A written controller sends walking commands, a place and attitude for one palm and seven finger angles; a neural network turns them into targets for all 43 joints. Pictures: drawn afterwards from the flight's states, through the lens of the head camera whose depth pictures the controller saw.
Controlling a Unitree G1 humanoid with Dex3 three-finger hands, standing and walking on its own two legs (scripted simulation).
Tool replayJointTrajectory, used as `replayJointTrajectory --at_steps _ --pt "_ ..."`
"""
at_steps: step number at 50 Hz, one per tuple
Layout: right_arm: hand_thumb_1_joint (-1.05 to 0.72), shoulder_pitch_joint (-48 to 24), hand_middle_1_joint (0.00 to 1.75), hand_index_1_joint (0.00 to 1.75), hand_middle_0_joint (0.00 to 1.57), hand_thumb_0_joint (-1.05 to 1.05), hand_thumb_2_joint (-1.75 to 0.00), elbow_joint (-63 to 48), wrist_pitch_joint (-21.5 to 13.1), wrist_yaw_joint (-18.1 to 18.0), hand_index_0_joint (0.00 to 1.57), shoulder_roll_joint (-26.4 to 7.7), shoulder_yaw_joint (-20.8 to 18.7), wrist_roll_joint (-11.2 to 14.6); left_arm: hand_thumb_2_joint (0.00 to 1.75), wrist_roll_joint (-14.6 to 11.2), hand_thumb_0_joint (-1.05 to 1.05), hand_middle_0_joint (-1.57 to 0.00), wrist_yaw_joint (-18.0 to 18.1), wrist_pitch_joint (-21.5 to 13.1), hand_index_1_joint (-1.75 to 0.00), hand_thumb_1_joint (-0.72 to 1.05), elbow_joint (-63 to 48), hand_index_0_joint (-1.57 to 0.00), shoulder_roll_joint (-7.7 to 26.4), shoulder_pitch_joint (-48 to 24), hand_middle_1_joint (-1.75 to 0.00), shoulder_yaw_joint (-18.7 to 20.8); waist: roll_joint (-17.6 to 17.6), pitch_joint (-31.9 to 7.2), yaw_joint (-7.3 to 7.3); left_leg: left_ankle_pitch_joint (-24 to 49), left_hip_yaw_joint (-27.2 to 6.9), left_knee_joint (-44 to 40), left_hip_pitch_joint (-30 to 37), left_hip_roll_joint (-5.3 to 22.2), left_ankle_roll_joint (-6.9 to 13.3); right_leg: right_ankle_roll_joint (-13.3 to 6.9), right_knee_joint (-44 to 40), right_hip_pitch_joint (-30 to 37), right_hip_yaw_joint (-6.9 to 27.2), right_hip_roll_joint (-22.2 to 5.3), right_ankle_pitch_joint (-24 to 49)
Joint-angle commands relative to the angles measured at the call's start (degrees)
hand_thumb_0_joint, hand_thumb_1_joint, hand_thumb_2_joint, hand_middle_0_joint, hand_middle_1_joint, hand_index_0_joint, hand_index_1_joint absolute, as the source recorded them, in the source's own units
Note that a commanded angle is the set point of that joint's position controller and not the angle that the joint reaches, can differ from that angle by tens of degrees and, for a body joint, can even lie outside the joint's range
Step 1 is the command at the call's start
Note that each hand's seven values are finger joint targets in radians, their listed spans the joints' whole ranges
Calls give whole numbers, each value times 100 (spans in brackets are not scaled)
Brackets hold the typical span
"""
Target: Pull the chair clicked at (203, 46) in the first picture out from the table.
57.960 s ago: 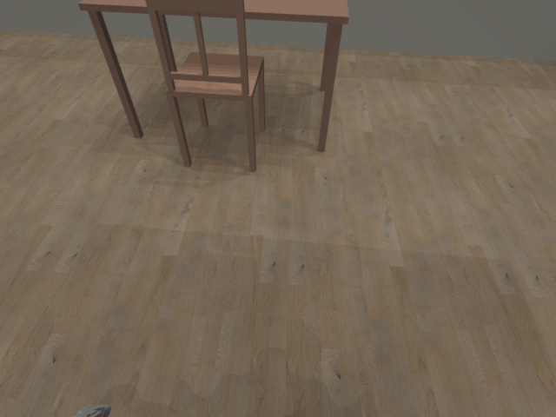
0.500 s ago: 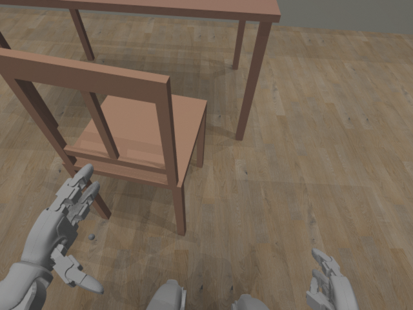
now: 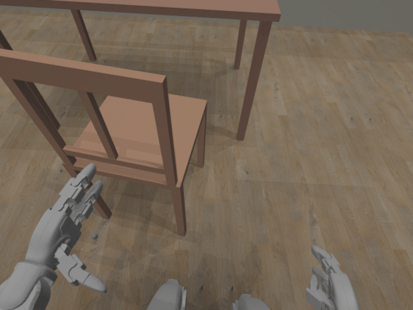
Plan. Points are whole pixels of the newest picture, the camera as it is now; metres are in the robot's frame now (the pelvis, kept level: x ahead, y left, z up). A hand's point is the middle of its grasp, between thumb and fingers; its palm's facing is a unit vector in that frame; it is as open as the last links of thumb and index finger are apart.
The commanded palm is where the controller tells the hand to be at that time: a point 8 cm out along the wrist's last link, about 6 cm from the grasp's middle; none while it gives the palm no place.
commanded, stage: aim the fingers beside a spindle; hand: left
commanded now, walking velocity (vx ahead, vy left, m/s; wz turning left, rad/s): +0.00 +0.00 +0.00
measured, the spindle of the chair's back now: (100, 127) +0.53 +0.30 -0.01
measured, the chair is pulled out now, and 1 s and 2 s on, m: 0.34 0.34 0.34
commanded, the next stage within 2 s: push the fingers through the gap in 1.90 s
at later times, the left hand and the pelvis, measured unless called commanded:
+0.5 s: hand (119, 219) +0.27 +0.18 +0.03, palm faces -0.19 -0.98 -0.03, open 16.9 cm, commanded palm +0.27 +0.23 +0.04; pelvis +0.00 +0.00 -0.01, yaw -1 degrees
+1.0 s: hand (145, 201) +0.32 +0.14 +0.01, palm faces -0.20 -0.98 -0.03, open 16.9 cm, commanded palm +0.32 +0.20 +0.02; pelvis +0.00 +0.00 -0.02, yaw -1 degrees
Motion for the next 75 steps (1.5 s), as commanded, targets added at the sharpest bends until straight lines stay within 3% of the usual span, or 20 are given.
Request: replayJointTrajectory --at_steps 1,10,17,19,24,28,30,35,43,46,52,59,60,61,65,67,69,72,73,75 --pt "-90 -183 30 30 20 0 -90 -842 -316 -91 20 -802 -350 10 30 -71 0 -6 22 -396 -8 -50 -1049 -6 751 -792 -8 240 70 -1147 -165 1012 164 -885 1406 -1 244 -100 -1054 -31 -65 -37 997" --pt "-90 -189 30 30 20 0 -90 -876 -200 -49 20 -794 -347 -7 30 69 0 -6 300 -389 -8 -50 -1004 -6 803 -919 -8 282 183 -1380 -51 1013 166 -899 1381 2 209 -130 -905 -56 -84 -47 964" --pt "-90 -134 30 30 20 0 -90 -828 -102 -31 20 -815 -340 -32 30 151 0 -6 389 -424 -8 -50 -814 -6 665 -1304 -8 90 136 -1315 -171 954 148 -779 1215 20 216 -127 -794 -287 -90 -36 942" --pt "-90 -115 30 30 20 0 -90 -825 -99 -21 20 -831 -347 -35 30 173 0 -6 406 -470 -8 -50 -920 -6 631 -1437 -8 22 290 -1488 -149 1032 120 -788 1360 25 195 -142 -729 -327 -102 -53 989" --pt "-90 -98 30 30 20 0 -90 -794 -57 -3 20 -828 -351 -52 30 256 0 -6 502 -453 -8 -50 -828 -6 471 -1670 -8 -199 198 -1541 -220 1064 98 -712 1360 35 208 -129 -671 -471 -105 -69 1023" --pt "-90 -64 30 30 20 0 -90 -803 26 12 20 -846 -371 -62 30 326 0 -6 628 -438 -8 -50 -644 -6 631 -1609 -8 37 86 -1668 -108 1168 115 -689 1279 40 186 -146 -592 -391 -116 -69 1093" --pt "-90 -65 30 30 20 0 -90 -770 74 22 20 -828 -356 -59 30 357 0 -6 663 -426 -8 -50 -583 -6 497 -1963 -8 -143 135 -1547 -211 1097 133 -638 1242 42 197 -133 -611 -517 -100 -75 1067" --pt "-90 -61 30 30 20 0 -90 -745 123 33 20 -823 -364 -69 30 419 0 -6 732 -490 -8 -50 -505 -6 453 -2212 -8 -200 226 -1811 -170 1240 139 -578 1354 40 192 -156 -543 -495 -78 -83 1163" --pt "-90 -17 30 30 20 0 -90 -676 240 67 20 -827 -357 -91 30 543 0 -6 835 -487 -8 -50 -110 -6 264 -2773 -8 -445 151 -1886 -248 1231 124 -460 1286 47 205 -153 -459 -663 -59 -92 1172" --pt "-90 9 30 30 20 0 -90 -631 305 79 20 -836 -366 -96 30 595 0 -6 913 -498 -8 -50 91 -6 357 -2955 -8 -345 24 -1824 -255 1223 152 -420 1175 48 203 -154 -446 -663 -47 -92 1210" --pt "-90 42 30 30 20 0 -90 -609 395 108 20 -821 -364 -133 30 579 0 -6 940 -581 -8 -50 274 -6 498 -3095 -8 -134 8 -2137 -158 1509 212 -258 1031 28 215 -166 -304 -422 17 -85 1573" --pt "-90 57 30 30 20 0 -90 -524 480 113 20 -829 -381 -121 30 624 0 -6 887 -675 -8 -50 592 -6 329 -3581 -8 -345 -24 -1994 -275 1248 244 -153 867 31 223 -150 -309 -655 67 -93 1387" --pt "-90 56 30 30 20 0 -90 -513 479 112 20 -810 -376 -118 30 620 0 -6 874 -677 -8 -50 617 -6 149 -3758 -8 -533 -68 -1985 -360 1180 256 -114 854 19 244 -132 -331 -693 81 -98 1346" --pt "-90 68 30 30 20 0 -90 -473 482 101 20 -831 -385 -120 30 622 0 -6 893 -697 -8 -50 649 -6 313 -3845 -8 -380 -29 -2014 -315 1140 253 -102 814 27 233 -145 -326 -692 93 -99 1291" --pt "-90 80 30 30 20 0 -90 -412 495 97 20 -824 -387 -140 30 689 0 -6 968 -757 -8 -50 848 -6 292 -4209 -8 -395 -46 -2152 -336 1168 267 -6 769 13 242 -140 -255 -752 114 -104 1314" --pt "-90 113 30 30 20 0 -90 -412 534 104 20 -857 -388 -141 30 701 0 -6 1019 -753 -8 -50 978 -6 616 -4067 -8 -65 -27 -2238 -213 1177 265 -31 727 14 228 -168 -223 -669 109 -75 1279" --pt "-90 71 30 30 20 0 -90 -471 570 127 20 -823 -389 -136 30 705 0 -6 1019 -763 -8 -50 815 -6 547 -3997 -8 -107 124 -2464 -147 1327 299 -69 882 5 213 -163 -207 -524 132 -92 1467" --pt "-90 117 30 30 20 0 -90 -509 630 154 20 -833 -391 -133 30 683 0 -6 1029 -705 -8 -50 768 -6 619 -3715 -8 -27 156 -2536 -118 1618 283 -107 993 18 205 -178 -167 -393 93 -76 1756" --pt "-90 84 30 30 20 0 -90 -551 647 172 20 -803 -382 -122 30 673 0 -6 997 -681 -8 -50 748 -6 387 -3649 -8 -235 63 -2469 -165 1583 295 -126 986 12 215 -149 -208 -395 103 -86 1772" --pt "-90 82 30 30 20 0 -90 -540 675 162 20 -815 -392 -104 30 634 0 -6 972 -669 -8 -50 773 -6 343 -3624 -8 -267 -96 -2265 -235 1432 316 -132 862 21 231 -124 -280 -414 110 -87 1700"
